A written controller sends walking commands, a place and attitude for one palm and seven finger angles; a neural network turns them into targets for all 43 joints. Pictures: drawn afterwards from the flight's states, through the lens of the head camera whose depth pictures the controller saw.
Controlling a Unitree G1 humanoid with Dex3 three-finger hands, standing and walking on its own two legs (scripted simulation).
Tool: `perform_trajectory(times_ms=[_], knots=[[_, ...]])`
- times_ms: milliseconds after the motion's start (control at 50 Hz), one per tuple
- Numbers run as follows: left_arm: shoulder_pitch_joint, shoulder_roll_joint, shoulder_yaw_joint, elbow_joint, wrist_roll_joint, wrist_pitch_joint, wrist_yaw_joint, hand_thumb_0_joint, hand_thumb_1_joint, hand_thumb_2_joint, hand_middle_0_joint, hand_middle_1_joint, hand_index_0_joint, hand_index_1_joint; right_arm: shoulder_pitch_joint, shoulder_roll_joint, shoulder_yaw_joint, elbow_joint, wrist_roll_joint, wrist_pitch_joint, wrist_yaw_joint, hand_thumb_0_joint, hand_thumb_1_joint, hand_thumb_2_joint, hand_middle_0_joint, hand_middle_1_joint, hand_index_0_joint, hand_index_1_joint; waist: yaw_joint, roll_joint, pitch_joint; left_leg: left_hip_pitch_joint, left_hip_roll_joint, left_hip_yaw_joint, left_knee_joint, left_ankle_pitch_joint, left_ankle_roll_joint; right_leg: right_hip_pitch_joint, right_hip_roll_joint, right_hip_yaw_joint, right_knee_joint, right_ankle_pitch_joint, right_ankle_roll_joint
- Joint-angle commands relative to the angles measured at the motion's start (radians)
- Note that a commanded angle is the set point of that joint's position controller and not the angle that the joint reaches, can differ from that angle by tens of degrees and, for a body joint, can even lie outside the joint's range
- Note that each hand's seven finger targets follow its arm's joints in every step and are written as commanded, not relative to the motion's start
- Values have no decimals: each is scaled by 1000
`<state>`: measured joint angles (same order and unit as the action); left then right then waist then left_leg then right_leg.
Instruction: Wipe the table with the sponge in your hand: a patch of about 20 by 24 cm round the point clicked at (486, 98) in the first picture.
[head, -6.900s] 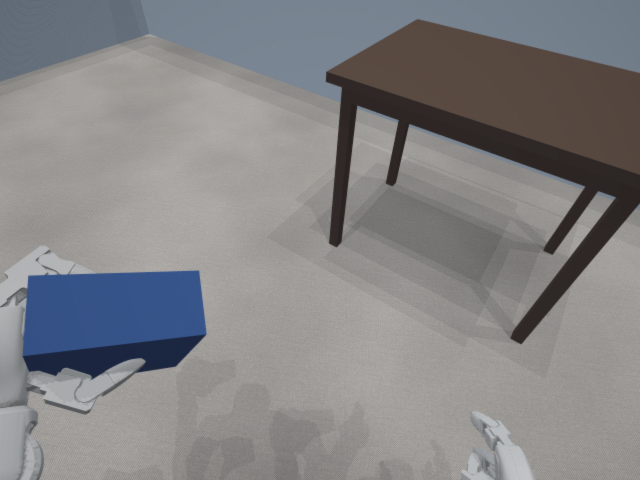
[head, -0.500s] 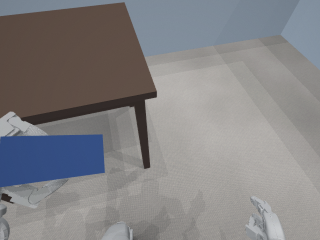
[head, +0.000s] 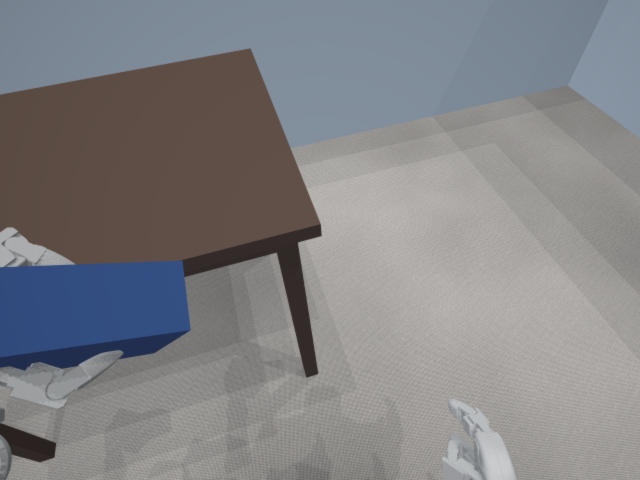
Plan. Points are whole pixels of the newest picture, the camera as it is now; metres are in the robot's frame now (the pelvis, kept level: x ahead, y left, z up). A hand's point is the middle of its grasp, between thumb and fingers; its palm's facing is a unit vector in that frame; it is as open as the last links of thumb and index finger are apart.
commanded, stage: come to a stop and stand still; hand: left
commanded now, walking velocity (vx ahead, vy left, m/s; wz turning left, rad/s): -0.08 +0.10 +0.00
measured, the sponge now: (118, 317) +0.23 +0.20 +0.16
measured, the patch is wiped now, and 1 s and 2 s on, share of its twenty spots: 0.00 0.00 0.00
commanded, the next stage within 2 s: look again from close up in 1.30 s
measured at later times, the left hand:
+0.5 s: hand out of the picture +0.13 +0.27 +0.18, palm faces +0.49 -0.78 -0.38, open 10.0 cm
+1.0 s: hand out of the picture +0.05 +0.27 +0.16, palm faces +0.51 -0.76 -0.41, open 10.0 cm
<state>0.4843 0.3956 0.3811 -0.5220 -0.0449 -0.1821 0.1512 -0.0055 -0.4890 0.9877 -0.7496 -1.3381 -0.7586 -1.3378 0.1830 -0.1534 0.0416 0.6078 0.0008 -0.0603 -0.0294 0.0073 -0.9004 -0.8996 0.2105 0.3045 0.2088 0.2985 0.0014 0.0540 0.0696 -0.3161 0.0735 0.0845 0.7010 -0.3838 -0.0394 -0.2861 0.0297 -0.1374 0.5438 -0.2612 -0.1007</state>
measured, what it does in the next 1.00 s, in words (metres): walks backwards: left foot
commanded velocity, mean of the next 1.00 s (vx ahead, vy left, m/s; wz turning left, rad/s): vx -0.01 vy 0.01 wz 0.00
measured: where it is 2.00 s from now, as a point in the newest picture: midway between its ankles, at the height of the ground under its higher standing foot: outside the picture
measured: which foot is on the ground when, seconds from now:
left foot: up 0.00-0.28, down 0.30-1.00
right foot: down 0.00-1.00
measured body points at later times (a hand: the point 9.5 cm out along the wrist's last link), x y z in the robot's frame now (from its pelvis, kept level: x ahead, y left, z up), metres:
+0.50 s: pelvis -0.07 +0.01 +0.00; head -0.09 +0.01 +0.45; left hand +0.09 +0.31 +0.20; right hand +0.10 -0.20 -0.09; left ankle -0.05 +0.14 -0.73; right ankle +0.02 -0.06 -0.73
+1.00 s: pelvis -0.13 +0.00 +0.00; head -0.15 -0.01 +0.44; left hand +0.02 +0.31 +0.19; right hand +0.02 -0.22 -0.11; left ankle -0.09 +0.14 -0.73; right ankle -0.03 -0.07 -0.73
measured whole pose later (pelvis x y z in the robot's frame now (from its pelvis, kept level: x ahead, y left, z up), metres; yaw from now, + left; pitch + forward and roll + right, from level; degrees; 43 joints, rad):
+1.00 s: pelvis -0.13 +0.00 +0.00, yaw +4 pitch -4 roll +1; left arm 0.45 0.34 0.35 -0.40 0.00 -0.19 0.16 -0.01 -0.49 0.99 -0.75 -1.34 -0.76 -1.34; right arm 0.27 -0.22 -0.01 0.65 0.00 -0.07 -0.07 0.01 -0.90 -0.90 0.21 0.30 0.20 0.30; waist 0.01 0.02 0.03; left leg -0.29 0.04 0.06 0.60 -0.28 -0.01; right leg -0.33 0.02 -0.06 0.54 -0.13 -0.06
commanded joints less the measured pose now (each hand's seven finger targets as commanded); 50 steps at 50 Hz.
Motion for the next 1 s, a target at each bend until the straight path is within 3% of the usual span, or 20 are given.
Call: perform_trajectory(times_ms=[0,80,180,240,260,300,320,340,400,440,480,540,580,600,680,760,800,860,920,980], knots=[[1,139,108,-116,5,-34,24,0,100,1300,-1200,-1600,-1200,-1600,-61,-99,-43,-151,8,-35,-22,0,-900,-900,200,300,200,300,-3,-197,-239,-107,-37,-93,224,-145,-4,228,-363,311,-123,824,-50],[-49,157,107,-207,20,-49,39,0,100,1300,-1200,-1600,-1200,-1600,-101,-113,-38,-168,-2,-14,-46,0,-900,-900,200,300,200,300,4,-168,-246,-97,-51,-55,161,-85,0,240,-318,231,-124,723,-24],[-6,180,132,-274,19,-56,54,0,100,1300,-1200,-1600,-1200,-1600,-72,-137,-62,-182,-9,-2,-54,0,-900,-900,200,300,200,300,16,-134,-249,-18,-50,-48,-29,-32,20,208,-321,268,-194,398,-36],[16,157,113,-259,17,-60,57,0,100,1300,-1200,-1600,-1200,-1600,-34,-144,-70,-174,-13,1,-53,0,-900,-900,200,300,200,300,-4,-47,-237,127,-54,-37,-263,143,29,142,-258,243,-183,186,17],[-2,150,98,-259,15,-62,56,0,100,1300,-1200,-1600,-1200,-1600,-32,-157,-75,-176,-11,0,-54,0,-900,-900,200,300,200,300,-4,-8,-221,152,-11,-67,-319,188,39,115,-221,224,-156,106,43],[-31,141,79,-251,18,-76,48,0,100,1300,-1200,-1600,-1200,-1600,-52,-186,-79,-190,1,-11,-57,0,-900,-900,200,300,200,300,20,143,-162,96,176,-251,-403,295,110,43,-93,154,-33,-28,101],[-20,135,72,-187,14,-75,42,0,100,1300,-1200,-1600,-1200,-1600,-50,-182,-76,-186,11,-21,-53,0,-900,-900,200,300,200,300,24,113,-137,14,200,-242,-416,286,118,75,-72,134,7,-91,110],[-40,135,78,-145,18,-73,37,0,100,1300,-1200,-1600,-1200,-1600,-58,-169,-65,-172,2,-25,-56,0,-900,-900,200,300,200,300,12,191,-84,-129,202,-228,-448,169,127,115,-73,125,57,-109,113],[-177,100,20,-107,35,-75,23,0,100,1300,-1200,-1600,-1200,-1600,-50,-173,-67,-161,5,-46,-57,0,-900,-900,200,300,200,300,6,118,-6,-242,155,-182,-433,-42,101,156,-67,125,36,-35,119],[-198,83,-6,-78,40,-66,16,0,100,1300,-1200,-1600,-1200,-1600,-39,-177,-68,-153,5,-58,-52,0,-900,-900,200,300,200,300,1,89,-43,-213,111,-143,-386,-95,90,181,-73,141,-30,0,118],[-241,100,2,-102,47,-62,11,0,100,1300,-1200,-1600,-1200,-1600,-52,-177,-66,-157,-1,-64,-46,0,-900,-900,200,300,200,300,4,16,-43,-230,60,-118,-355,-211,76,159,-93,189,-90,-132,112],[-227,132,31,-128,50,-58,13,0,100,1300,-1200,-1600,-1200,-1600,-49,-159,-65,-148,-13,-59,-38,0,-900,-900,200,300,200,300,7,-135,-43,-104,-40,-69,-154,-187,61,-32,-192,371,-320,-441,66],[-248,179,70,-203,47,-59,22,0,100,1300,-1200,-1600,-1200,-1600,-55,-145,-63,-136,-21,-54,-28,0,-900,-900,200,300,200,300,2,-179,-115,39,-76,-55,16,-75,48,-118,-294,461,-405,-503,16],[-220,178,76,-203,44,-61,29,0,100,1300,-1200,-1600,-1200,-1600,-56,-124,-54,-128,-24,-51,-28,0,-900,-900,200,300,200,300,1,-194,-143,65,-72,-61,26,-50,52,-92,-311,438,-399,-455,2],[-59,150,100,-172,22,-61,32,0,100,1300,-1200,-1600,-1200,-1600,-46,-118,-49,-134,-25,-27,-30,0,-900,-900,200,300,200,300,2,-70,-198,104,-76,-52,-216,2,45,9,-213,273,-286,-322,36],[-33,135,102,-160,28,-76,32,0,100,1300,-1200,-1600,-1200,-1600,-59,-152,-56,-157,-4,-26,-41,0,-900,-900,200,300,200,300,11,129,-110,-287,127,-265,-529,-340,124,251,-51,160,12,-149,115],[-69,113,79,-116,38,-69,24,0,100,1300,-1200,-1600,-1200,-1600,-63,-155,-71,-163,1,-29,-49,0,-900,-900,200,300,200,300,8,110,-54,-411,170,-275,-553,-364,135,303,-33,127,147,-41,130],[-93,97,56,-54,40,-63,11,0,100,1300,-1200,-1600,-1200,-1600,-52,-160,-80,-146,9,-53,-48,0,-900,-900,200,300,200,300,7,41,-62,-277,114,-178,-414,-250,109,215,-44,133,18,-41,129],[-109,101,42,-68,39,-79,11,0,100,1300,-1200,-1600,-1200,-1600,-33,-164,-78,-128,5,-76,-43,0,-900,-900,200,300,200,300,-8,-9,-45,-112,34,-97,-278,-128,65,35,-107,251,-176,-101,84],[-218,123,23,-140,48,-70,8,0,100,1300,-1200,-1600,-1200,-1600,-39,-154,-78,-117,-1,-74,-38,0,-900,-900,200,300,200,300,-5,-154,-63,40,-61,-29,-28,-118,41,-193,-231,445,-379,-514,34]])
